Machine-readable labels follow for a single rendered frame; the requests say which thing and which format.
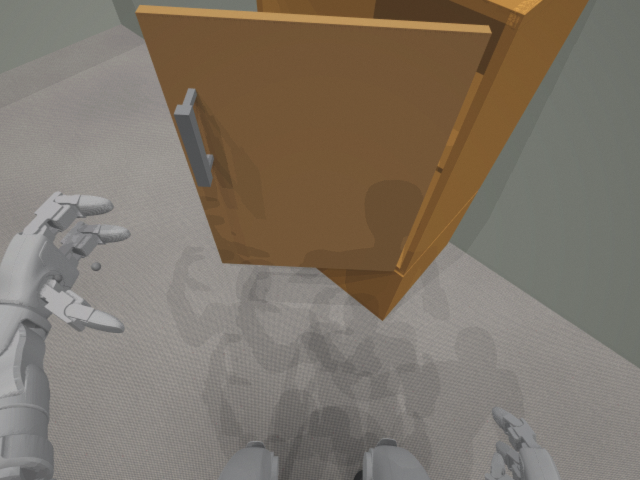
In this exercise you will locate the robot left hand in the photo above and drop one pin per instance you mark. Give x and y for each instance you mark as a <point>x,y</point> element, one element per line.
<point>31,260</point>

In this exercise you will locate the robot left thigh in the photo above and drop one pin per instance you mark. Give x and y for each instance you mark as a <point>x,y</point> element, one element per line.
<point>253,463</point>

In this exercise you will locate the robot left shin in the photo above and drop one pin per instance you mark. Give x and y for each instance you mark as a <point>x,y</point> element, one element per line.
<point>255,444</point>

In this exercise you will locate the cupboard door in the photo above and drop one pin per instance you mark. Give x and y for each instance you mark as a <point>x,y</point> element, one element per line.
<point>326,131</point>

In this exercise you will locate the robot right hand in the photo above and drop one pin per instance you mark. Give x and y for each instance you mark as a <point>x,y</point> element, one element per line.
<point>531,463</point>

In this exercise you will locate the left robot forearm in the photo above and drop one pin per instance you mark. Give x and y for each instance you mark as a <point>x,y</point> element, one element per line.
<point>25,451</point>

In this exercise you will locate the handle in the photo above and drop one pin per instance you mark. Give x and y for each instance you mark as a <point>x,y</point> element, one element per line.
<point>187,124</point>

